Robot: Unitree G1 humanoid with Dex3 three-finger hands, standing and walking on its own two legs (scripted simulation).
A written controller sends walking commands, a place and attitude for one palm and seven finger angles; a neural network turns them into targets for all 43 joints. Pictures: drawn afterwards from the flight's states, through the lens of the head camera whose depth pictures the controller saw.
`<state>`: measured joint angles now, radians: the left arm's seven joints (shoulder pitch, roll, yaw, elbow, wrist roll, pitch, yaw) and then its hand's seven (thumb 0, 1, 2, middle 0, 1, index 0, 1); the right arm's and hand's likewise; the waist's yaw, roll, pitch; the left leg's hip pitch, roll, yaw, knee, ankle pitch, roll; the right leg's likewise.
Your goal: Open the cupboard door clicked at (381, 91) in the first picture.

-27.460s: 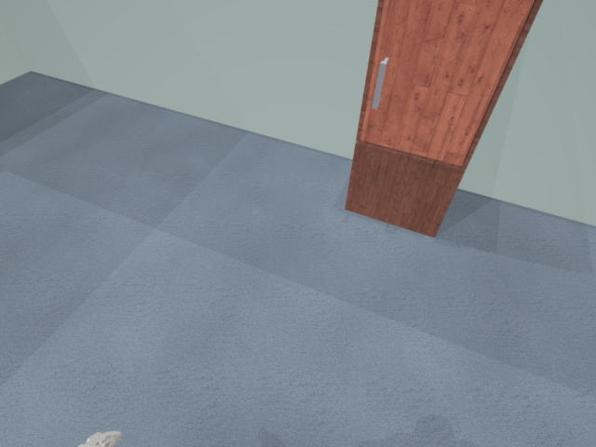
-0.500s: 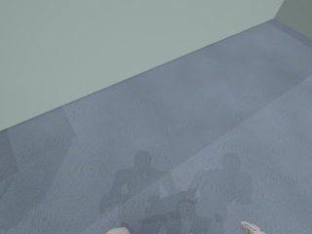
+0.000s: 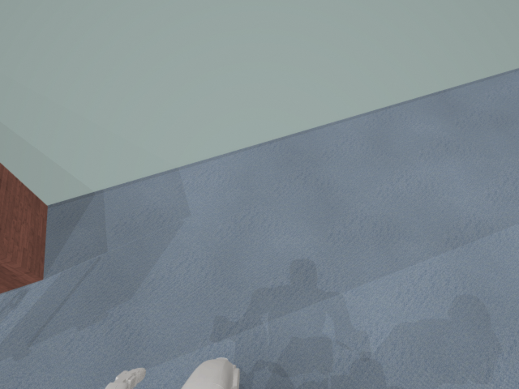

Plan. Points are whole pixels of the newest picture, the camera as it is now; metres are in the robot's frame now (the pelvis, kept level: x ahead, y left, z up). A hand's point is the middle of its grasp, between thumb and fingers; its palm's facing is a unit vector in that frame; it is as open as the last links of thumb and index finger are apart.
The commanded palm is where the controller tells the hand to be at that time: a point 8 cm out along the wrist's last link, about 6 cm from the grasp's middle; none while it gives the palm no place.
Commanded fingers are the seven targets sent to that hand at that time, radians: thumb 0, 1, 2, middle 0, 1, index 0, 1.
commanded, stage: turn to face it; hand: left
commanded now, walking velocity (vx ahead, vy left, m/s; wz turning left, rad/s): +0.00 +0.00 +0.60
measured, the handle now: out of the picture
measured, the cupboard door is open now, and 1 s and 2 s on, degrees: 45 45 45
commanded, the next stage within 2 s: take the last steps up to it in 1.64 s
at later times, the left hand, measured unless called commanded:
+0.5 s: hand out of the picture +0.05 +0.24 -0.16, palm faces +0.31 -0.91 -0.27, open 7.4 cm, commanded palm none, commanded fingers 0.00 0.90 0.90 -0.20 -0.30 -0.20 -0.30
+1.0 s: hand out of the picture -0.06 +0.18 -0.19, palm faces +0.61 -0.76 -0.22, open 7.4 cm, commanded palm none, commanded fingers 0.00 0.90 0.90 -0.20 -0.30 -0.20 -0.30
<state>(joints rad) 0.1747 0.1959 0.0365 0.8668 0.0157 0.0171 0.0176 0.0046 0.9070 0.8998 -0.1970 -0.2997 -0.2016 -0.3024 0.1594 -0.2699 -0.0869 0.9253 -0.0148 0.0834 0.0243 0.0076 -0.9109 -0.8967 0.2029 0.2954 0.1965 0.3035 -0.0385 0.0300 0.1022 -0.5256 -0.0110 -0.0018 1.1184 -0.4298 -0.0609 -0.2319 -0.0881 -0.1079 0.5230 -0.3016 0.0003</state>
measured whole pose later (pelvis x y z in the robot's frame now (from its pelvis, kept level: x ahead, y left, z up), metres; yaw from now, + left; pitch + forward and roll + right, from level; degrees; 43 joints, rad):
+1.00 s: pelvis +0.02 -0.02 -0.02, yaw +38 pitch +1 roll +1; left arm 0.22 0.24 0.06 0.90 0.01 0.03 0.00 0.01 0.90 0.90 -0.20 -0.30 -0.21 -0.30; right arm 0.12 -0.25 -0.07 0.90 -0.02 0.04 0.03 0.01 -0.91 -0.90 0.20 0.30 0.19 0.30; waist -0.01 -0.06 0.10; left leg -0.33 -0.01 0.07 0.62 -0.31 0.03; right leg -0.31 -0.17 -0.19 0.79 -0.48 0.06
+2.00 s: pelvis +0.05 -0.02 +0.00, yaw +63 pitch +1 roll -1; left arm 0.19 0.22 0.06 0.97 0.02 0.03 -0.02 0.01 0.91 0.90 -0.19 -0.30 -0.20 -0.30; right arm 0.21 -0.19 -0.02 0.97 -0.03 0.00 -0.01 0.00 -0.91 -0.90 0.21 0.30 0.20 0.30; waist 0.01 0.01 0.05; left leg -0.22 -0.02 0.00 0.46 -0.26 0.04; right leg -0.37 -0.07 -0.06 0.83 -0.46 0.03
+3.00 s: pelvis +0.12 +0.29 -0.01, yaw +64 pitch +0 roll +2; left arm 0.11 0.17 0.05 0.97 0.03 -0.05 -0.02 0.00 0.91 0.90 -0.19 -0.30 -0.20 -0.30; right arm 0.39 -0.17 -0.03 1.12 -0.02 -0.03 0.00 0.00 -0.92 -0.90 0.20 0.30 0.20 0.30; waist -0.04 0.03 0.04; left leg -0.16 0.04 0.16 0.64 -0.44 0.01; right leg -0.34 -0.05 -0.10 0.60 -0.26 -0.04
